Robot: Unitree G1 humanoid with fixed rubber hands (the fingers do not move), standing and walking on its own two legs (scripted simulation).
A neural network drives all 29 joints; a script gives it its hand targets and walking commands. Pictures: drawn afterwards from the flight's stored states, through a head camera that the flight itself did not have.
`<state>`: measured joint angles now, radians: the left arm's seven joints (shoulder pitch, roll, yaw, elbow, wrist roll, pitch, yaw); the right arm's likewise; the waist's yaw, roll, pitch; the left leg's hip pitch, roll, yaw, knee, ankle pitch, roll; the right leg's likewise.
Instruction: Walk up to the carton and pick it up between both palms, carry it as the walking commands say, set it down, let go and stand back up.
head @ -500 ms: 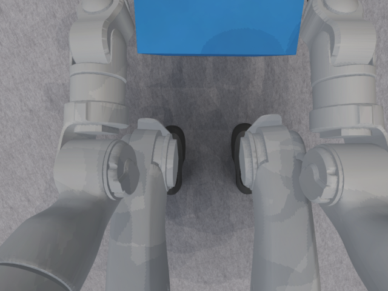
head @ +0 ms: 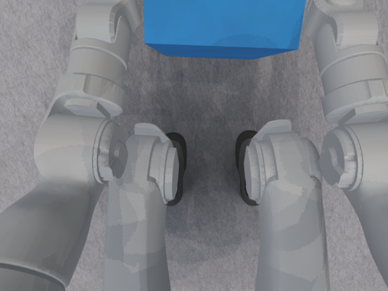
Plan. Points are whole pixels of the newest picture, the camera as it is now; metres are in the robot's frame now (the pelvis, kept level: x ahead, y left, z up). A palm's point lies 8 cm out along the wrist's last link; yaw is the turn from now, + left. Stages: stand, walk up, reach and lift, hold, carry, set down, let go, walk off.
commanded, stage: set down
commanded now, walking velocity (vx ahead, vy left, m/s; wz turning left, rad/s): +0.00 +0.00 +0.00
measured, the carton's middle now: out of the picture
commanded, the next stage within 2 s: none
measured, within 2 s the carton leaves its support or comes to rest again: rests again in 0.48 s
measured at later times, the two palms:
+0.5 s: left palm out of the picture +0.57 +0.12 -0.17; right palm out of the picture +0.54 -0.17 -0.18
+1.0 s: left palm out of the picture +0.57 +0.13 -0.17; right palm out of the picture +0.55 -0.17 -0.19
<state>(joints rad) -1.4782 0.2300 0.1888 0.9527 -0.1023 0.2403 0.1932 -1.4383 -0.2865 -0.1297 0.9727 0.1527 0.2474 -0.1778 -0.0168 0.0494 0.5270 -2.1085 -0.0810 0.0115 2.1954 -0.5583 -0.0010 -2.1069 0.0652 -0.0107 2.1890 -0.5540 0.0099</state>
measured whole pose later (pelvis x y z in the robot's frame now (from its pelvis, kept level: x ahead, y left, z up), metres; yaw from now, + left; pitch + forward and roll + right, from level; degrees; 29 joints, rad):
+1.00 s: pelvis +0.01 +0.00 -0.03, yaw +1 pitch +27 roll -1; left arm -1.53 0.25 0.19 1.08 -0.09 0.19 0.16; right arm -1.49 -0.29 -0.13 1.08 0.14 0.21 -0.13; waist -0.04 0.04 0.52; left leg -2.18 -0.10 0.02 2.29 -0.58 0.00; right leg -2.17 0.05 -0.01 2.28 -0.59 0.01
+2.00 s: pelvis +0.02 +0.00 -0.02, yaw +0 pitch +29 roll +0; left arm -1.47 0.32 0.06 1.12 -0.20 0.10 0.16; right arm -1.43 -0.31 -0.14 1.09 0.20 0.08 -0.13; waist -0.04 0.00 0.52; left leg -2.17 -0.09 0.01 2.27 -0.61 -0.01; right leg -2.17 0.06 -0.02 2.27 -0.61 0.00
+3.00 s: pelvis +0.00 +0.00 +0.12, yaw +0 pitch +28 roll +1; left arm -1.35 0.40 0.15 0.58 -0.19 0.43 0.14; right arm -1.33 -0.39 -0.19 0.55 0.20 0.43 -0.13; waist -0.03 0.02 0.53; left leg -1.79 -0.08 -0.01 1.80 -0.51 -0.01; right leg -1.80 0.07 0.02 1.80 -0.50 0.00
